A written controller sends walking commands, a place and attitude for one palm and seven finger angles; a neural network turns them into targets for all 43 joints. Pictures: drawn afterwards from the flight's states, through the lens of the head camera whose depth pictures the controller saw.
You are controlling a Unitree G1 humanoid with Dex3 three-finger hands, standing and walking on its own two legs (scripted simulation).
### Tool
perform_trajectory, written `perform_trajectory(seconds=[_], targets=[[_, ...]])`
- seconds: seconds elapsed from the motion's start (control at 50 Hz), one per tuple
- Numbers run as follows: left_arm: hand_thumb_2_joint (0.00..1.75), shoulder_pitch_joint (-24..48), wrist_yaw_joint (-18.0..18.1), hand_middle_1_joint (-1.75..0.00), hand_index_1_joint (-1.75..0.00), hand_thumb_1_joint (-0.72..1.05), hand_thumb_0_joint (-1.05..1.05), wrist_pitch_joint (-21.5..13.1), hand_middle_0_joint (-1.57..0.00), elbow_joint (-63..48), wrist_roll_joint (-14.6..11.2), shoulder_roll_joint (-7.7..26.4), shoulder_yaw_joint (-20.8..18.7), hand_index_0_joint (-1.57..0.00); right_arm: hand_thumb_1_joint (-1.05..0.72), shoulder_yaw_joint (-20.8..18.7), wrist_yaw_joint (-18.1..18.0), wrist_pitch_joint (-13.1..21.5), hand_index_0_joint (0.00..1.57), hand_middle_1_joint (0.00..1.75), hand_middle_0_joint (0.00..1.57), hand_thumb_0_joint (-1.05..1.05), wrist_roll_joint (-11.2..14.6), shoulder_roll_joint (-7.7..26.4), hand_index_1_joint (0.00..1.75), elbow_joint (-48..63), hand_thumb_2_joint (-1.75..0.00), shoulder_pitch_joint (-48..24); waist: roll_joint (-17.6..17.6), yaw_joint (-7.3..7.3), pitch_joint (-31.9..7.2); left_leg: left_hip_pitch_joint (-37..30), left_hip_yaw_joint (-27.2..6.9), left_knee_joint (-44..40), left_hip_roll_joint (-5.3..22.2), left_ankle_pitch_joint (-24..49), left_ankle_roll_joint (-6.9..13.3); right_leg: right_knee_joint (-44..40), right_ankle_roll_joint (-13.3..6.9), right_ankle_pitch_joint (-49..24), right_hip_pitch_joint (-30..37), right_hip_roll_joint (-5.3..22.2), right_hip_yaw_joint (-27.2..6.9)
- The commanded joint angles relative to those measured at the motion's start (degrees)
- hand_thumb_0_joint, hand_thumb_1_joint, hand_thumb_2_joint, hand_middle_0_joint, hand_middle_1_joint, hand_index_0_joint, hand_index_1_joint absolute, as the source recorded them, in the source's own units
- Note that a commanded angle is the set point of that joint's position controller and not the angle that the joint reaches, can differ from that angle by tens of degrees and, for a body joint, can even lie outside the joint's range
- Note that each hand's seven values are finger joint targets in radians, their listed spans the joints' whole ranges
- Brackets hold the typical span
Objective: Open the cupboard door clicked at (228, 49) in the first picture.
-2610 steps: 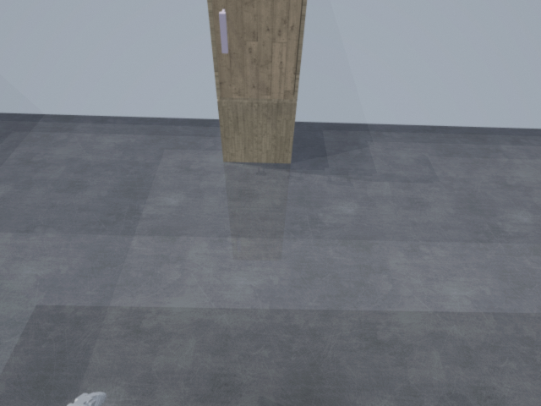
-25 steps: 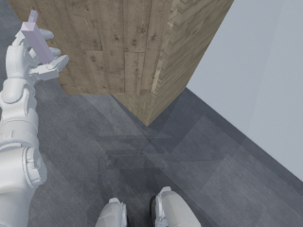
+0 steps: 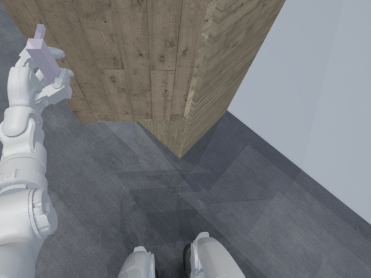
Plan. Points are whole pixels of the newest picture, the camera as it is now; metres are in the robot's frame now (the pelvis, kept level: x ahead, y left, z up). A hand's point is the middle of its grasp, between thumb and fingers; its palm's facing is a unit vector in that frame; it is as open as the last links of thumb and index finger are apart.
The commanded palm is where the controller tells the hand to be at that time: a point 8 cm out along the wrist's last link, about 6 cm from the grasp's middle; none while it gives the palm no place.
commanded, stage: pull the door open along its arc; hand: left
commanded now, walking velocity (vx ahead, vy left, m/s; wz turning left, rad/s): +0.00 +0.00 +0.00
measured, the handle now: (54, 64) +0.56 +0.24 +0.04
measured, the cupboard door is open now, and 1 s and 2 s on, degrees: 47 96 98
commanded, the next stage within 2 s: open thumb and fingers to let go in 0.96 s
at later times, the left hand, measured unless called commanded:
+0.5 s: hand (85, 135) +0.39 +0.16 +0.05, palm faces +0.34 -0.94 +0.06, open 6.3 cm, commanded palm +0.32 +0.21 +0.05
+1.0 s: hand (141, 182) +0.30 +0.06 +0.05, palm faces +0.41 -0.91 +0.00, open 6.5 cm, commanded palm +0.23 +0.09 +0.05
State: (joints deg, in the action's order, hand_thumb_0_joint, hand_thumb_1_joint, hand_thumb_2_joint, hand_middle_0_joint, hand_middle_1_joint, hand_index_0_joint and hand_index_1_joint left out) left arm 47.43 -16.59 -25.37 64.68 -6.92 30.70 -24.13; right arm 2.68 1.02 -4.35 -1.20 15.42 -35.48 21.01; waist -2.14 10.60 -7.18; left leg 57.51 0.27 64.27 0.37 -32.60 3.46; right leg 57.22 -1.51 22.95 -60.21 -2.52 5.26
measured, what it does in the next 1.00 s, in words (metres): stands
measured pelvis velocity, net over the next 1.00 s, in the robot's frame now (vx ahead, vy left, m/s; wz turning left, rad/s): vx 0.01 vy -0.03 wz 0.05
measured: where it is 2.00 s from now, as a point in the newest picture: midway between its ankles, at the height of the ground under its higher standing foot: outside the picture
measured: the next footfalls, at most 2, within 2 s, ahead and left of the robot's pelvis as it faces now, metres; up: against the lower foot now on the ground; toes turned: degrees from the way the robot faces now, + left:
none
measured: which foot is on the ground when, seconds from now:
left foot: down 0.00-1.00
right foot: down 0.00-1.00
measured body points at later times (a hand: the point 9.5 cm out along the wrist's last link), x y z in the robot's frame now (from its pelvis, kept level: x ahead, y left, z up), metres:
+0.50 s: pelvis +0.01 +0.00 +0.01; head +0.12 +0.01 +0.45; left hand +0.37 +0.21 +0.05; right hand +0.14 -0.24 -0.10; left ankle -0.03 +0.07 -0.66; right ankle +0.03 -0.11 -0.66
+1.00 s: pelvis +0.01 -0.03 +0.02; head +0.08 -0.04 +0.46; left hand +0.27 +0.11 +0.05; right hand +0.18 -0.25 -0.09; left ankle -0.03 +0.07 -0.66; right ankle +0.03 -0.11 -0.66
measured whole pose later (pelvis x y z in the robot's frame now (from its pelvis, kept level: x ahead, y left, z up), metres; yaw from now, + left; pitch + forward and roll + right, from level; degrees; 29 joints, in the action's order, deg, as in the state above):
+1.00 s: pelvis +0.01 -0.03 +0.02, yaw +3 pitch +17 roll +0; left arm -9.1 31.1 -20.1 9.1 5.3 -6.1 10.4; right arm -0.5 2.3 1.6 -4.5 10.8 -33.0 12.5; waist -1.5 1.1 -10.2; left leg 43.2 0.0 58.1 -1.3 -31.8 0.9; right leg 57.0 -4.0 25.8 -48.3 -1.2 5.0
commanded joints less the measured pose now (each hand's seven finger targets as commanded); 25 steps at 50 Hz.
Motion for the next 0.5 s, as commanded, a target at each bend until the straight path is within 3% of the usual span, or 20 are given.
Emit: perform_trajectory(seconds=[0.0,0.06,0.14,0.24,0.26,0.28,0.36,0.38,0.4,0.48], targets=[[0.9,11.36,-2.24,-1.35,-1.35,0.9,0.0,-3.65,-0.4,-15.21,-2.06,12.94,-1.2,-0.4,-0.9,-3.88,-0.59,0.39,0.2,0.3,0.2,0.0,0.53,10.37,0.3,4.22,-0.9,9.71,-6.51,-2.87,-30.54,-17.63,-4.61,-7.75,0.96,38.23,-3.56,-3.12,-0.19,-24.85,23.0,-0.5,-3.44],[0.9,4.78,-2.55,-1.35,-1.35,0.9,0.0,-2.8,-0.4,-20.46,-3.19,11.8,-1.18,-0.4,-0.9,-4.19,-0.25,0.55,0.2,0.3,0.2,0.0,0.98,10.15,0.3,5.75,-0.9,8.75,-6.61,-4.43,-31.09,-17.49,-3.67,-8.76,0.82,38.65,-3.25,-3.65,-0.22,-26.77,26.08,-0.32,-3.78],[0.9,-7.21,-2.08,-1.35,-1.35,0.9,0.0,-2.1,-0.4,-28.82,-4.93,6.39,1.39,-0.4,-0.9,-4.89,0.39,1.12,0.2,0.3,0.2,0.0,1.58,9.45,0.3,7.64,-0.9,7.11,-5.27,-6.13,-30.46,-18.29,-3.01,-10.17,0.93,41.85,-3.28,-4.18,-0.2,-29.16,28.33,-0.07,-3.76],[0.9,-19.98,-0.33,-1.35,-1.35,0.9,0.0,-1.71,-0.4,-36.56,-6.69,1.82,2.5,-0.4,-0.9,-5.42,0.92,2.47,0.2,0.3,0.2,0.0,2.03,8.6,0.3,9.18,-0.9,4.05,-2.38,-7.55,-26.33,-15.05,-1.83,-11.83,0.48,39.11,-3.1,-4.32,-0.16,-30.14,31.3,0.5,-3.93],[0.9,-21.53,8.1,-1.35,-1.35,0.9,0.0,-1.74,-0.4,-40.99,-9.56,-0.28,-4.35,-0.4,-0.9,-5.74,1.13,3.07,0.2,0.3,0.2,0.0,1.76,6.96,0.3,10.1,-0.9,2.04,-2.49,-11.68,-25.66,-14.24,-1.5,-12.25,0.14,38.25,-3.96,-4.59,-0.22,-28.59,30.88,0.23,-3.11],[0.9,-25.0,12.57,-1.35,-1.35,0.9,0.0,-1.56,-0.4,-41.11,-8.12,-4.41,-0.46,-0.4,-0.9,-5.56,1.48,3.64,0.2,0.3,0.2,0.0,1.44,6.8,0.3,9.66,-0.9,1.11,-3.9,-10.88,-24.06,-14.78,-1.64,-12.37,0.2,37.95,-4.75,-4.33,-0.35,-26.89,28.92,0.1,-2.62],[0.9,-30.09,25.25,-1.35,-1.35,0.9,0.0,-2.03,-0.4,-47.12,-4.32,-13.13,3.93,-0.4,-0.9,-5.92,2.43,4.08,0.2,0.3,0.2,0.0,0.25,5.5,0.3,9.01,-0.9,-0.52,-2.07,-10.95,-23.61,-16.05,-1.44,-11.92,0.34,38.91,-6.06,-2.96,-0.65,-26.6,28.41,0.58,-2.24],[0.9,-28.87,28.23,-1.35,-1.35,0.9,0.0,-2.49,-0.4,-49.17,-2.92,-13.68,4.68,-0.4,-0.9,-5.98,2.27,4.07,0.2,0.3,0.2,0.0,-0.15,5.43,0.3,9.06,-0.9,-0.8,0.6,-10.58,-23.94,-15.7,-1.94,-11.77,0.45,38.24,-5.96,-2.66,-0.82,-26.5,29.11,0.58,-2.23],[0.9,-30.96,31.02,-1.35,-1.35,0.9,0.0,-2.47,-0.4,-49.62,-1.48,-16.49,6.37,-0.4,-0.9,-6.03,2.3,3.95,0.2,0.3,0.2,0.0,-0.55,4.78,0.3,9.1,-0.9,-1.48,-0.19,-11.15,-24.06,-16.02,-1.61,-11.73,0.27,38.12,-5.98,-2.48,-0.78,-26.8,29.39,0.8,-2.41],[0.9,-30.45,40.55,-1.35,-1.35,0.9,0.0,-1.88,-0.4,-53.88,5.34,-22.35,13.3,-0.4,-0.9,-5.93,2.04,3.35,0.2,0.3,0.2,0.0,-1.93,3.9,0.3,9.24,-0.9,-3.79,1.07,-10.54,-23.87,-16.65,-2.05,-11.43,0.16,36.32,-5.98,-2.36,-1.07,-25.64,29.02,1.14,-2.51]])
